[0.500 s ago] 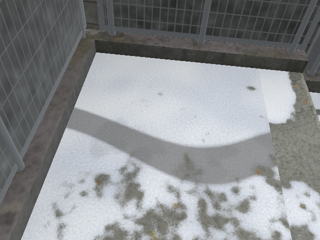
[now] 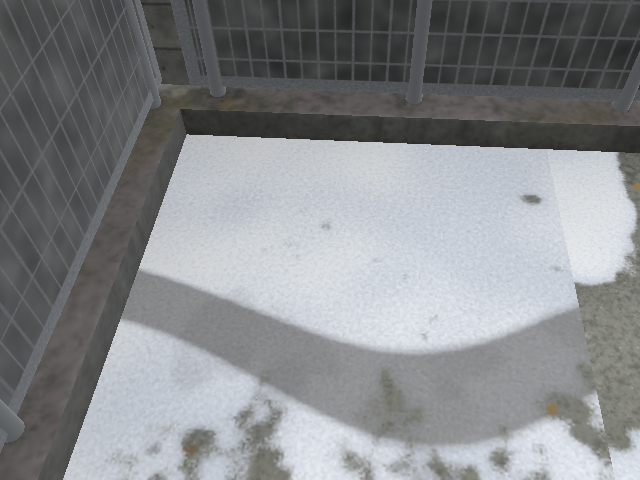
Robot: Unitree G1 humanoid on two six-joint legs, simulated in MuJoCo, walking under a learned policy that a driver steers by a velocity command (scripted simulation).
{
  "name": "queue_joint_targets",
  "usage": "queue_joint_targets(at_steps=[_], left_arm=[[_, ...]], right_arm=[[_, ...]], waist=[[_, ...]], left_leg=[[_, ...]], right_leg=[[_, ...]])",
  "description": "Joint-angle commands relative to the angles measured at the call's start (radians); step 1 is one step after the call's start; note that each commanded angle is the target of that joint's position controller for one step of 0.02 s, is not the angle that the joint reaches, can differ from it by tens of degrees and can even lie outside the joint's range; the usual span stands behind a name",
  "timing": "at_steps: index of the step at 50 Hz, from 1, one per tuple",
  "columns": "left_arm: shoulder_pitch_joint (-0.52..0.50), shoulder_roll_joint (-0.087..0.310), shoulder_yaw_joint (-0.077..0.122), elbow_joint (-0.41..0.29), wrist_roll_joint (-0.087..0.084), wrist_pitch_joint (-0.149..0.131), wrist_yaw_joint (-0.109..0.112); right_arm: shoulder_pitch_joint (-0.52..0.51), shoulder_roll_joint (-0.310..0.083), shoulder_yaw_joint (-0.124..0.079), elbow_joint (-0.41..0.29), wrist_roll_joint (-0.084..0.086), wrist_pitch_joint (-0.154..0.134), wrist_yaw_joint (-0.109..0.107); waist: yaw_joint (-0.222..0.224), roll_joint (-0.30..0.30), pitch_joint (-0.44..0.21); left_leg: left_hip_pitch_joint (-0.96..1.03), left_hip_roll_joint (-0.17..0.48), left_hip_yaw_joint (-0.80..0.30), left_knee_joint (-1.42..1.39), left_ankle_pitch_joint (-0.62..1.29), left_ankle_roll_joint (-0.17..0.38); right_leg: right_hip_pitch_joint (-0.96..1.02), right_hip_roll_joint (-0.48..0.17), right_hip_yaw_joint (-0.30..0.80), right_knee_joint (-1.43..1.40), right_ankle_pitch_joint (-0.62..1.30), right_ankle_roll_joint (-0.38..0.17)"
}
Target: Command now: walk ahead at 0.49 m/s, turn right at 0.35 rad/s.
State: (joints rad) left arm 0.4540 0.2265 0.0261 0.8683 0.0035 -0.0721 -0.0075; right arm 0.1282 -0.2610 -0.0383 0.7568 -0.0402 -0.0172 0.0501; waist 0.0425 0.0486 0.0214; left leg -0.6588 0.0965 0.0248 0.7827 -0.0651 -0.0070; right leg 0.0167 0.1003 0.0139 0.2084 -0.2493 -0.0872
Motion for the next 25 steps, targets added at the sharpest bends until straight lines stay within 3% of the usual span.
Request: queue_joint_targets(at_steps=[1, 3, 5, 6, 7, 8, 9, 10, 11, 12, 13, 14, 17, 18, 21, 25], left_arm=[[0.025, 0.164, 0.039, -0.027, 0.002, -0.014, 0.010], [0.026, 0.177, 0.042, -0.015, 0.005, -0.011, 0.016], [-0.006, 0.198, 0.048, -0.014, 0.010, -0.008, 0.020], [-0.021, 0.210, 0.052, -0.013, 0.014, -0.008, 0.018], [-0.033, 0.208, 0.052, -0.013, 0.013, -0.008, 0.013], [-0.022, 0.149, 0.037, -0.044, 0.007, -0.011, 0.008], [0.111, 0.048, 0.021, -0.064, -0.027, -0.006, 0.010], [0.060, 0.154, 0.040, -0.040, 0.008, 0.007, 0.017], [-0.017, 0.172, 0.051, -0.043, 0.012, 0.012, 0.012], [-0.056, 0.149, 0.047, -0.039, 0.015, 0.016, 0.003], [-0.070, 0.132, 0.046, -0.037, 0.022, 0.025, -0.003], [-0.068, 0.112, 0.045, -0.034, 0.029, 0.036, -0.010], [-0.120, 0.086, 0.043, -0.048, 0.026, 0.062, -0.031], [-0.169, 0.077, 0.041, -0.074, 0.028, 0.062, -0.038], [-0.257, 0.060, 0.035, -0.113, 0.031, 0.058, -0.052], [-0.409, 0.041, 0.020, -0.178, 0.031, 0.052, -0.072]], right_arm=[[-0.143, -0.049, -0.002, -0.106, 0.008, -0.018, -0.003], [-0.158, -0.065, -0.005, -0.118, 0.011, -0.023, -0.009], [-0.081, -0.088, -0.013, -0.099, 0.011, -0.033, -0.021], [0.015, -0.108, -0.023, -0.069, 0.012, -0.039, -0.032], [0.171, -0.137, -0.036, -0.024, 0.007, -0.050, -0.046], [0.332, -0.216, -0.053, -0.013, -0.018, -0.059, -0.065], [0.317, -0.306, -0.072, -0.024, -0.033, -0.053, -0.064], [0.233, -0.217, -0.057, -0.036, -0.003, -0.042, -0.058], [0.144, -0.125, -0.030, -0.046, 0.008, -0.043, -0.063], [0.106, -0.088, -0.022, -0.042, 0.006, -0.050, -0.061], [0.105, -0.078, -0.018, -0.028, 0.010, -0.055, -0.064], [0.119, -0.073, -0.019, -0.015, 0.011, -0.058, -0.068], [0.161, -0.080, -0.027, 0.012, 0.020, -0.080, -0.054], [0.174, -0.081, -0.030, 0.015, 0.028, -0.087, -0.053], [0.202, -0.074, -0.029, 0.040, 0.027, -0.089, -0.051], [0.234, -0.087, -0.033, 0.063, 0.027, -0.095, -0.050]], waist=[[0.004, -0.115, 0.071], [-0.003, -0.110, 0.072], [-0.045, -0.114, 0.043], [-0.085, -0.109, -0.009], [-0.155, -0.071, -0.100], [-0.202, 0.028, -0.249], [-0.118, 0.262, -0.350], [-0.101, 0.133, -0.262], [-0.081, 0.043, -0.116], [-0.070, 0.019, -0.054], [-0.062, 0.041, -0.022], [-0.050, 0.054, -0.009], [-0.036, 0.040, 0.006], [-0.039, 0.029, 0.028], [-0.037, 0.015, 0.039], [-0.060, 0.027, 0.048]], left_leg=[[0.017, -0.039, 0.014, -0.119, 0.060, 0.003], [0.059, -0.053, 0.003, -0.167, 0.037, 0.024], [0.201, -0.085, 0.005, -0.218, -0.036, 0.050], [0.338, -0.117, 0.019, -0.245, -0.082, 0.066], [0.554, -0.102, 0.008, -0.292, -0.063, 0.090], [0.796, 0.127, -0.220, -0.317, -0.240, 0.129], [0.987, 0.386, -0.687, -0.445, -0.308, 0.234], [0.874, 0.342, -0.736, -0.511, -0.409, 0.232], [0.725, 0.300, -0.538, -0.530, -0.411, 0.202], [0.625, 0.242, -0.385, -0.557, -0.304, 0.178], [0.566, 0.203, -0.289, -0.578, -0.231, 0.154], [0.534, 0.181, -0.217, -0.589, -0.156, 0.150], [0.524, 0.180, -0.112, -0.624, -0.008, 0.168], [0.520, 0.189, -0.088, -0.644, -0.015, 0.174], [0.566, 0.177, 0.012, -0.640, 0.091, 0.174], [0.564, 0.153, 0.140, -0.623, 0.213, 0.150]], right_leg=[[-0.046, -0.265, 0.175, -0.035, 0.446, -0.128], [-0.012, -0.286, 0.204, -0.004, 0.497, -0.118], [-0.009, -0.282, 0.206, 0.079, 0.632, -0.088], [-0.021, -0.257, 0.193, 0.197, 0.744, -0.072], [-0.089, -0.200, 0.152, 0.400, 0.713, -0.052], [-0.250, -0.130, 0.110, 0.696, 0.405, -0.036], [-0.560, 0.029, 0.044, 0.988, -0.289, -0.003], [-0.638, -0.037, 0.095, 1.074, -0.243, -0.017], [-0.640, -0.081, 0.089, 1.045, -0.139, -0.014], [-0.605, -0.119, 0.075, 1.001, -0.073, -0.007], [-0.586, -0.137, 0.062, 0.966, -0.054, 0.001], [-0.570, -0.144, 0.048, 0.956, -0.057, 0.008], [-0.604, -0.161, 0.036, 0.929, -0.013, 0.016], [-0.648, -0.169, 0.037, 0.900, 0.023, 0.019], [-0.727, -0.173, 0.022, 0.791, 0.148, 0.030], [-0.637, -0.160, -0.056, 0.560, 0.280, 0.013]])
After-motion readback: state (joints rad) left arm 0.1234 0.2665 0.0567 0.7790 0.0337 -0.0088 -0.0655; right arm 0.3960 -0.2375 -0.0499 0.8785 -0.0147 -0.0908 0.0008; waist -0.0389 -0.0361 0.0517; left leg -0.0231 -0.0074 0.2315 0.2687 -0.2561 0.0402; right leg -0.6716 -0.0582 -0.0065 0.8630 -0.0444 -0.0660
